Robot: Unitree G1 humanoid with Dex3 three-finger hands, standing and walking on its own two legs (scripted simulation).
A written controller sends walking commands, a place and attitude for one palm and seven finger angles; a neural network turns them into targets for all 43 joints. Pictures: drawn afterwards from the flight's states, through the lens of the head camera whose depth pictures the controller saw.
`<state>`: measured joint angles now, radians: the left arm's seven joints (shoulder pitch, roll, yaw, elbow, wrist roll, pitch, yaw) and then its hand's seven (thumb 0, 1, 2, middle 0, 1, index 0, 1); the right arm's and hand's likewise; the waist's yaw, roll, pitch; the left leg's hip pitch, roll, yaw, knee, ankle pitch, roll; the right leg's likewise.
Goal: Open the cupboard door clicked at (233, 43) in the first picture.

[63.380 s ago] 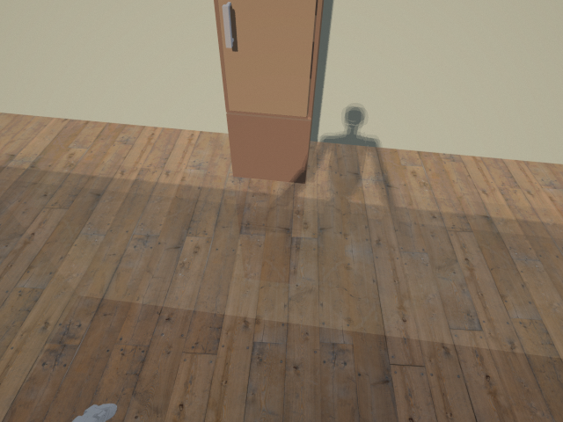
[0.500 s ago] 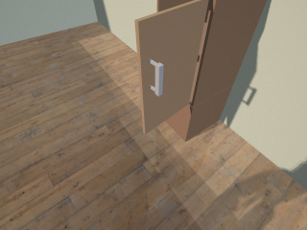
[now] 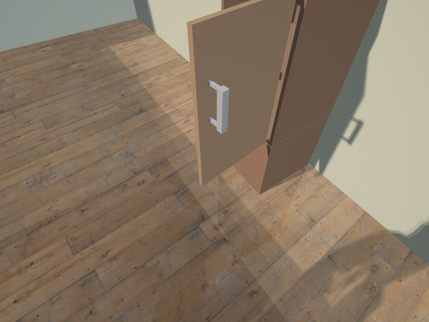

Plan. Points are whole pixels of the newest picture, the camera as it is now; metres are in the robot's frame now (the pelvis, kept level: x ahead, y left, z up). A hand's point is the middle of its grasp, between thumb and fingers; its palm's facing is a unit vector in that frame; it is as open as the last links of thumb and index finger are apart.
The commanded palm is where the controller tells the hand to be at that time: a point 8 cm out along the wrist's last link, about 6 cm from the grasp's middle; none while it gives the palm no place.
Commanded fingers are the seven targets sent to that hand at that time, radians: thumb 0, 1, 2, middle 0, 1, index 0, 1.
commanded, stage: look to check the result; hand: left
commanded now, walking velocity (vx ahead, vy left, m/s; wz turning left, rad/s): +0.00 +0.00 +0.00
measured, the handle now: (217, 107) +0.63 +0.03 +0.03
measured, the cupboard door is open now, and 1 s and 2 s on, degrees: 96 96 96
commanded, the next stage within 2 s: stand and wait in 0.34 s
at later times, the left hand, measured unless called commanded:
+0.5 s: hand out of the picture +0.01 +0.16 -0.17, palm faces +0.05 -0.98 -0.19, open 7.4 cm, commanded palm none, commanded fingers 0.00 0.90 0.90 -0.20 -0.30 -0.20 -0.30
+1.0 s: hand out of the picture +0.01 +0.15 -0.17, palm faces +0.05 -0.98 -0.19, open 7.4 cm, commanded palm none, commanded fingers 0.00 0.90 0.90 -0.20 -0.30 -0.20 -0.30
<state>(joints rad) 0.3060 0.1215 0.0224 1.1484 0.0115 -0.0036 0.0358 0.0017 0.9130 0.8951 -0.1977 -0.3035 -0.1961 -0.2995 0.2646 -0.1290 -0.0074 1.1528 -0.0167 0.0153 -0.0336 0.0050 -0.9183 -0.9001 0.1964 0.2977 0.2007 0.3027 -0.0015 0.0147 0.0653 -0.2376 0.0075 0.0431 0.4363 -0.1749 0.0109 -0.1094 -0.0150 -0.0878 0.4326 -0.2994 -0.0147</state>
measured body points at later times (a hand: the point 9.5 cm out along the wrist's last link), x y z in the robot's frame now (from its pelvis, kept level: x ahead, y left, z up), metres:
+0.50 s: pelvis +0.02 -0.01 +0.00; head +0.04 -0.01 +0.45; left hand +0.01 +0.21 -0.16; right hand +0.02 -0.23 -0.16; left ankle +0.04 +0.11 -0.74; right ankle -0.04 -0.10 -0.74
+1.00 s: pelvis +0.03 -0.02 +0.00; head +0.05 -0.02 +0.45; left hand +0.01 +0.20 -0.16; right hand +0.03 -0.24 -0.16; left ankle +0.04 +0.11 -0.74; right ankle -0.04 -0.10 -0.74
